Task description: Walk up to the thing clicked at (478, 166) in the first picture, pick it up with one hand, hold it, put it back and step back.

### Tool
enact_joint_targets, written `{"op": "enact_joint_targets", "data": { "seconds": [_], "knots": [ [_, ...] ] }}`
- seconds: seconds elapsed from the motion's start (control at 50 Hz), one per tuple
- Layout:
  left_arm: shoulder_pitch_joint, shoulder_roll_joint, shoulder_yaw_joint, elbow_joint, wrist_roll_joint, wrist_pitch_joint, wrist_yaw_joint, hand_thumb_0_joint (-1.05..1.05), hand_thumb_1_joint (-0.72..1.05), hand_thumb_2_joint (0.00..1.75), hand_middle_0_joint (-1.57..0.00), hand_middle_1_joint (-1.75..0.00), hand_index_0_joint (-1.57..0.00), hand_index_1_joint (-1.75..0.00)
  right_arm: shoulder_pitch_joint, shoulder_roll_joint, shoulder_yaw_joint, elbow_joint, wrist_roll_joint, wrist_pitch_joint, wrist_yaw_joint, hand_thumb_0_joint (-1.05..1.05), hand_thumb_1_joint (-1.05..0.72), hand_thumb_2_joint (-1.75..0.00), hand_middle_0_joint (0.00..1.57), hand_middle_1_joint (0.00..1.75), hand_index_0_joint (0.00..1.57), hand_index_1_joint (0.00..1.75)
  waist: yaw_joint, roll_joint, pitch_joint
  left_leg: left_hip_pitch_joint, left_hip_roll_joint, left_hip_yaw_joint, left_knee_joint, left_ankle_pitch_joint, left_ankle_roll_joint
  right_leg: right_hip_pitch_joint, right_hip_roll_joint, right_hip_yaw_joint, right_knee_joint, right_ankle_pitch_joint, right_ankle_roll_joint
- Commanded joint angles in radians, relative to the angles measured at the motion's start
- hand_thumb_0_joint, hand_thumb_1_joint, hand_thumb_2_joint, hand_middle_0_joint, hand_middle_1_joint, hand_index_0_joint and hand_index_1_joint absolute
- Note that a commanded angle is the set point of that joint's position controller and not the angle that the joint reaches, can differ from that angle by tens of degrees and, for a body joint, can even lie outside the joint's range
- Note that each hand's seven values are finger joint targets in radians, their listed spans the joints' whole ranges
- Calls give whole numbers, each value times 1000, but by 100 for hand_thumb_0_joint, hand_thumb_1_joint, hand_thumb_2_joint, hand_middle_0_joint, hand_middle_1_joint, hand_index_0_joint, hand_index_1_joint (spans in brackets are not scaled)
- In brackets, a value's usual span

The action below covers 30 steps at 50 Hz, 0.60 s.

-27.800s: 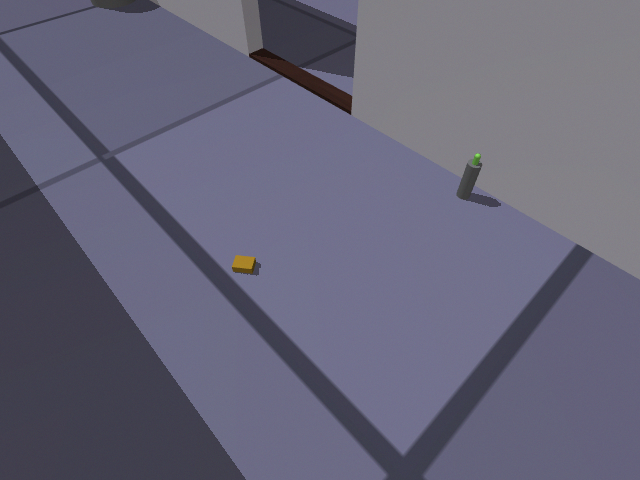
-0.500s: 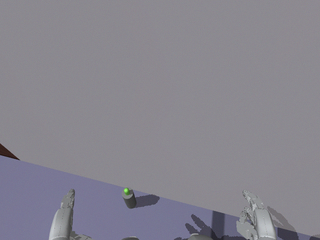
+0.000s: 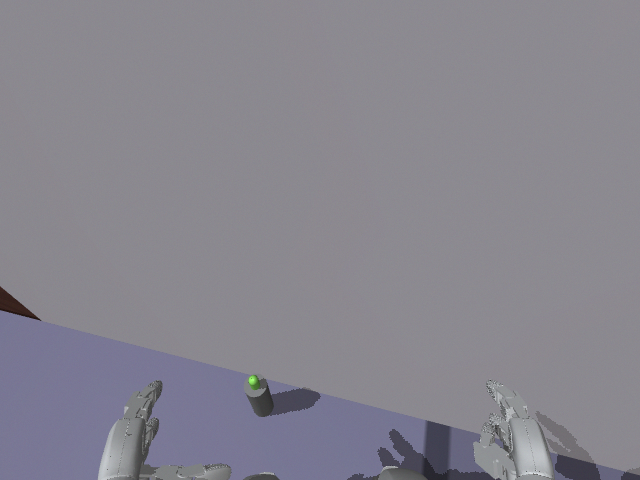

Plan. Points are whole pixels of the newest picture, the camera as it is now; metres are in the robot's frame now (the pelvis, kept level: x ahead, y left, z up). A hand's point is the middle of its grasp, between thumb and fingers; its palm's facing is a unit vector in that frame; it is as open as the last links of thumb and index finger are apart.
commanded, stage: stand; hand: left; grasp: from the side
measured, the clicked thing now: (258, 393) +0.40 +0.17 -0.61
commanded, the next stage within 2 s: none
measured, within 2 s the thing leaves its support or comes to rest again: neither
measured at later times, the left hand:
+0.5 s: hand out of the picture +0.08 +0.24 -0.11, palm faces -0.01 -0.94 -0.34, open 7.5 cm
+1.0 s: hand out of the picture +0.03 +0.25 -0.10, palm faces +0.00 -0.94 -0.35, open 7.4 cm
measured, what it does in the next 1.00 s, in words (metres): rises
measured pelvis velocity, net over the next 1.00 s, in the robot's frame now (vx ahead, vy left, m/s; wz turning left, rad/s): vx -0.01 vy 0.00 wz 0.00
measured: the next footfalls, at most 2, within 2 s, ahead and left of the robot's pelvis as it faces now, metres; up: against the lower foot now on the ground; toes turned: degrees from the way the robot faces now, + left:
none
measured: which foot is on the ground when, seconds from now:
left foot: down 0.00-1.00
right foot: down 0.00-1.00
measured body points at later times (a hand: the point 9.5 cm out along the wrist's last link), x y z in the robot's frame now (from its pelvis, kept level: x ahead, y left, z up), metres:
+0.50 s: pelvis -0.01 +0.00 +0.04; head +0.00 +0.00 +0.49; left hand +0.08 +0.29 -0.08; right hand +0.06 -0.29 -0.09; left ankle -0.01 +0.12 -0.69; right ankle +0.01 -0.12 -0.69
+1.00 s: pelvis -0.01 +0.00 +0.06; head -0.01 -0.01 +0.51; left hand +0.04 +0.29 -0.08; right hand +0.04 -0.29 -0.09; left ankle -0.01 +0.12 -0.69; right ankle +0.01 -0.12 -0.69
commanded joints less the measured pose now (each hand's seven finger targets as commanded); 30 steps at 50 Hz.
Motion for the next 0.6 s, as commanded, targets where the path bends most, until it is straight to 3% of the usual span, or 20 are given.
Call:
{"op": "enact_joint_targets", "data": {
  "seconds": [0.0, 0.02, 0.04, 0.06, 0.1, 0.14, 0.18, 0.24, 0.3, 0.38, 0.44, 0.58],
  "knots": [
    [-26, 108, 60, -182, 9, -56, 14, 0, 49, 90, -20, -30, -20, -30, -65, -121, -55, -167, -5, -57, -18, 0, -90, -90, 20, 30, 20, 30, 1, -15, -83, 38, -21, 16, -148, 239, 19, 91, 14, -2, -142, 208, -2],
    [-32, 97, 52, -177, 9, -56, 12, 0, 57, 90, -20, -30, -20, -30, -60, -114, -51, -160, -6, -58, -17, 0, -90, -90, 20, 30, 20, 30, -1, -10, -80, 39, -23, 19, -149, 222, 20, 85, 13, 0, -148, 195, -1],
    [-219, 218, 97, 174, 99, -163, -34, 0, 65, 90, -20, -30, -20, -30, -115, -248, -90, 57, -128, 12, 43, 0, -90, -90, 20, 30, 20, 30, 32, -62, 55, 104, 35, -61, -214, 352, 55, 165, -63, 102, -154, 248, -67],
    [-171, 228, 103, 264, 113, -208, -58, 0, 73, 90, -20, -30, -20, -30, -102, -247, -101, 97, -135, 43, 73, 0, -90, -90, 20, 30, 20, 30, 41, -90, -16, 145, 30, -23, -178, 409, 73, 214, -80, 121, -172, 326, -86],
    [-189, 243, 92, 334, 102, -252, -81, 0, 89, 90, -20, -30, -20, -30, -107, -226, -99, 107, -115, 67, 101, 0, -90, -90, 20, 30, 20, 30, 24, -110, -18, 147, 16, -24, -202, 353, 77, 232, -93, 160, -212, 333, -97],
    [-225, 255, 88, 408, 74, -278, -96, 0, 90, 90, -20, -30, -20, -30, -99, -222, -97, 132, -81, 66, 128, 0, -90, -90, 20, 30, 20, 30, 20, -80, -37, 207, 9, -18, -246, 308, 75, 270, -108, 170, -235, 323, -83],
    [-237, 253, 87, 483, 61, -286, -100, 0, 90, 90, -20, -30, -20, -30, -114, -229, -107, 161, -66, 70, 140, 0, -90, -90, 20, 30, 20, 30, 31, -68, -46, 246, 10, -26, -258, 327, 65, 277, -111, 169, -261, 352, -74],
    [-296, 268, 86, 587, 59, -295, -98, 0, 90, 90, -20, -30, -20, -30, -123, -219, -105, 221, -69, 81, 150, 0, -90, -90, 20, 30, 20, 30, 24, -68, 12, 268, 10, -39, -322, 259, 61, 264, -125, 184, -326, 247, -62],
    [-302, 258, 81, 668, 53, -300, -96, 0, 90, 90, -20, -30, -20, -30, -129, -232, -108, 266, -72, 82, 153, 0, -90, -90, 20, 30, 20, 30, 30, -18, 23, 297, 37, -67, -383, 319, 61, 312, -104, 144, -330, 309, -47],
    [-313, 271, 77, 771, 50, -302, -94, 0, 90, 90, -20, -30, -20, -30, -139, -241, -105, 326, -63, 92, 152, 0, -90, -90, 20, 30, 20, 30, 32, -35, 63, 299, 43, -74, -454, 302, 53, 371, -112, 143, -400, 301, -42],
    [-314, 274, 71, 838, 41, -299, -93, 0, 90, 90, -20, -30, -20, -30, -128, -257, -100, 375, -60, 94, 148, 0, -90, -90, 20, 30, 20, 30, 27, -33, 63, 362, 55, -74, -503, 353, 49, 399, -114, 140, -440, 350, -37],
    [-333, 285, 62, 967, 35, -290, -97, 0, 90, 90, -20, -30, -20, -30, -146, -289, -93, 463, -50, 99, 147, 0, -90, -90, 20, 30, 20, 30, 34, -15, 122, 369, 70, -88, -631, 287, 37, 461, -105, 127, -522, 271, -17]
  ]
}}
